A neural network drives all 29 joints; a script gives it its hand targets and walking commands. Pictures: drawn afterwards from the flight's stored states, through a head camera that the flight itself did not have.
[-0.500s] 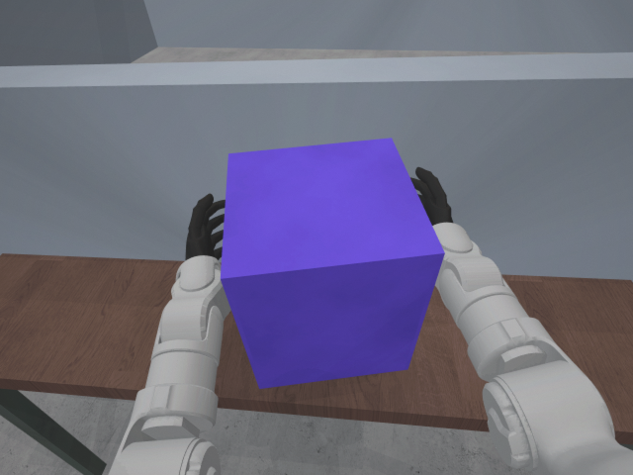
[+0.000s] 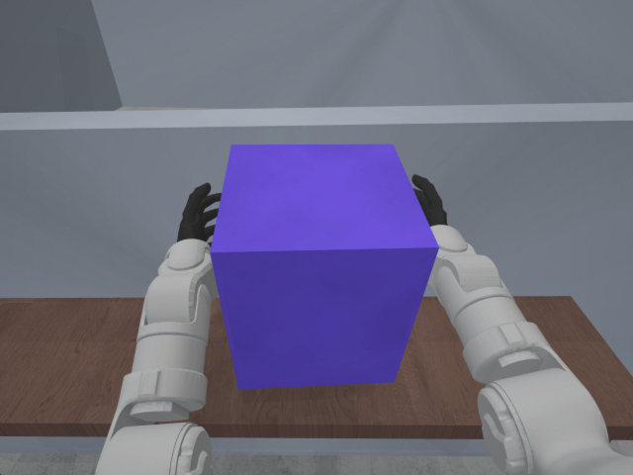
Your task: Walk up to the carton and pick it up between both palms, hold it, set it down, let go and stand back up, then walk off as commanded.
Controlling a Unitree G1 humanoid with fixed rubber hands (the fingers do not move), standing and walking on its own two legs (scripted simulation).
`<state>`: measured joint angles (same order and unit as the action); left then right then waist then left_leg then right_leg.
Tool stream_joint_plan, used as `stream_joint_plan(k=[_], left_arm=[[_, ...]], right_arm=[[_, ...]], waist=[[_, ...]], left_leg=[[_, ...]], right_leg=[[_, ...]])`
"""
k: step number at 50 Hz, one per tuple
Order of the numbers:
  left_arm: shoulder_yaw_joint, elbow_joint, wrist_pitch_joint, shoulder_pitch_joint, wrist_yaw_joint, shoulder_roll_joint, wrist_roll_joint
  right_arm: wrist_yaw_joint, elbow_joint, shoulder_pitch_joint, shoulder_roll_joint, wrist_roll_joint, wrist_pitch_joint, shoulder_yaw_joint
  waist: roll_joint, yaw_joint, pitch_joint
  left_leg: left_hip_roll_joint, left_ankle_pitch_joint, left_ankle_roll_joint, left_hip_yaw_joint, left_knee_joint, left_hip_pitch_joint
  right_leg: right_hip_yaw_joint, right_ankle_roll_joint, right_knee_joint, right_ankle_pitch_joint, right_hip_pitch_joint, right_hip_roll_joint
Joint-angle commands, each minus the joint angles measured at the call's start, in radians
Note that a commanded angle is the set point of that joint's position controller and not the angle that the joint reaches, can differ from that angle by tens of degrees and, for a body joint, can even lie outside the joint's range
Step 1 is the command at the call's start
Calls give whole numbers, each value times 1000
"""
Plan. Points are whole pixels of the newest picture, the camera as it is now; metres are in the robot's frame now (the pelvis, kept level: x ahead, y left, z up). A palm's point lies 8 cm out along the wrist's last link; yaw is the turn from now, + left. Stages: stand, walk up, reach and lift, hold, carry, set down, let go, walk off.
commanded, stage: reach and lift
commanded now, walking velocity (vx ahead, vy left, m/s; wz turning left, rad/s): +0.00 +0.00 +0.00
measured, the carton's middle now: (315, 267) +0.36 +0.04 +0.16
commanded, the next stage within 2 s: hold in 1.18 s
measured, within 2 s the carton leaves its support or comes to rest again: neither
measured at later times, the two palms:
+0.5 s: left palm (197, 232) +0.36 +0.19 +0.21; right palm (430, 231) +0.39 -0.11 +0.20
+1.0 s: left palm (200, 223) +0.36 +0.18 +0.22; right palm (437, 219) +0.39 -0.12 +0.21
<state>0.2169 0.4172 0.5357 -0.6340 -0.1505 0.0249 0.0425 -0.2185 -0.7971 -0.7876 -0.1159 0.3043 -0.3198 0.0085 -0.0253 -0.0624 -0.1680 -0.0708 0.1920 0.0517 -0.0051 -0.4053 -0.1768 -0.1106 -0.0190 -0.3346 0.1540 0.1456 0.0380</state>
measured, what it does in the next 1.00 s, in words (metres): stands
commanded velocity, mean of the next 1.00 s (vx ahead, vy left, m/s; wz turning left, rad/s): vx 0.00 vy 0.00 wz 0.00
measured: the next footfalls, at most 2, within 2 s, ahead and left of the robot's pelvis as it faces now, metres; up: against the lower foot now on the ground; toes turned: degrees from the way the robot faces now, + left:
none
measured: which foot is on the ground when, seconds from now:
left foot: down 0.00-1.00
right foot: down 0.00-1.00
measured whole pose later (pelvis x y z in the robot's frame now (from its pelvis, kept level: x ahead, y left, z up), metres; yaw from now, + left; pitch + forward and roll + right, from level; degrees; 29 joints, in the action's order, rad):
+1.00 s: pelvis +0.00 +0.00 +0.00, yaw +0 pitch -3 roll -1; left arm 0.22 0.47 0.63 -0.75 -0.09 0.07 0.10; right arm -0.26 -0.76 -0.85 -0.11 0.29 -0.44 -0.05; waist -0.01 -0.03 -0.15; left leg -0.07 0.19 0.05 -0.01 -0.41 -0.16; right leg -0.11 -0.02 -0.32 0.15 0.13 0.04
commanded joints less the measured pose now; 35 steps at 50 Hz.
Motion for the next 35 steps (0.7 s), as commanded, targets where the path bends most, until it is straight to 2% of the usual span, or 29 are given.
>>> stream_joint_plan(k=[1,3,4,7,10,11,13,14,15,16,17,18,19,21,22,23,27,30,32,33,34,35], left_arm=[[-272,37,18,-761,263,-604,53],[-276,34,11,-803,263,-623,45],[-314,-18,-2,-846,255,-646,11],[-397,-127,-29,-924,233,-673,-42],[-464,-149,-28,-920,208,-706,-73],[-485,-180,-26,-934,200,-719,-84],[-497,-162,-11,-937,192,-727,-77],[-498,-129,5,-899,188,-735,-64],[-519,-161,4,-902,189,-749,-82],[-518,-156,14,-893,185,-749,-68],[-504,-121,27,-859,188,-748,-62],[-484,-101,36,-851,192,-745,-40],[-496,-127,40,-849,194,-751,-45],[-483,-97,55,-817,199,-754,-35],[-477,-127,54,-832,198,-752,-40],[-475,-134,58,-830,201,-746,-35],[-499,-172,55,-866,201,-758,-61],[-496,-164,56,-880,194,-752,-62],[-482,-170,63,-868,195,-737,-56],[-458,-122,66,-868,199,-720,-51],[-434,-123,65,-880,203,-704,-44],[-423,-110,63,-881,209,-690,-42]], right_arm=[[121,268,-847,669,-90,-26,129],[123,281,-895,690,-81,-23,149],[121,351,-932,720,-55,-13,195],[113,395,-942,754,-28,-6,240],[108,482,-976,738,-8,1,250],[105,474,-955,733,2,-2,255],[100,469,-975,706,1,-7,230],[103,457,-969,675,5,-11,218],[96,484,-967,685,11,-7,219],[98,477,-975,667,10,-9,212],[93,446,-944,653,9,-17,202],[96,418,-944,636,-2,-23,186],[94,437,-950,640,8,-19,189],[91,432,-942,620,8,-25,182],[93,455,-964,625,13,-23,194],[91,428,-936,620,13,-32,187],[88,534,-1014,638,31,-25,216],[88,553,-1050,647,45,-32,230],[85,551,-1037,657,50,-43,246],[84,545,-1057,656,38,-47,237],[82,533,-1054,674,39,-52,249],[79,519,-1041,678,31,-59,239]], waist=[[63,150,-75],[60,143,-89],[68,129,-181],[37,157,-304],[12,180,-363],[-6,188,-376],[-36,209,-351],[-49,209,-316],[-57,217,-353],[-65,217,-335],[-65,228,-299],[-63,225,-255],[-77,230,-282],[-64,233,-255],[-56,222,-279],[-68,233,-279],[-54,224,-340],[-48,211,-344],[-24,196,-346],[-7,197,-317],[19,182,-312],[27,187,-297]], left_leg=[[128,37,-21,-20,128,57],[130,45,-24,-24,131,53],[131,9,-22,-23,124,70],[138,-59,-5,-15,101,99],[138,-104,10,1,80,144],[136,-136,20,6,70,161],[133,-133,30,12,64,166],[129,-123,32,16,68,164],[129,-159,40,11,61,180],[124,-170,44,18,61,185],[124,-168,45,16,59,177],[121,-158,44,16,69,163],[119,-185,53,13,62,173],[117,-186,51,15,64,176],[116,-217,47,15,61,182],[117,-215,50,16,62,191],[121,-259,45,17,46,193],[124,-262,37,21,44,189],[125,-249,28,18,46,189],[127,-211,14,16,55,170],[132,-190,-1,9,60,156],[133,-167,-4,7,64,147]], right_leg=[[103,-19,126,57,-106,-3],[104,-23,121,57,-116,-1],[103,-26,108,5,-153,1],[100,-29,87,-102,-194,5],[109,-24,84,-139,-175,15],[112,-23,79,-161,-176,19],[112,-15,87,-147,-154,19],[114,-11,93,-123,-139,23],[113,-12,89,-157,-146,22],[118,-7,91,-148,-137,29],[112,-8,97,-149,-132,27],[120,-4,97,-129,-133,32],[121,-3,92,-147,-144,34],[119,-6,99,-143,-142,34],[121,-5,93,-157,-148,38],[118,-3,97,-163,-150,38],[118,-12,86,-204,-172,44],[117,-13,84,-209,-166,47],[117,-17,84,-203,-165,48],[113,-20,90,-178,-159,42],[110,-27,92,-172,-163,38],[104,-29,95,-168,-166,33]])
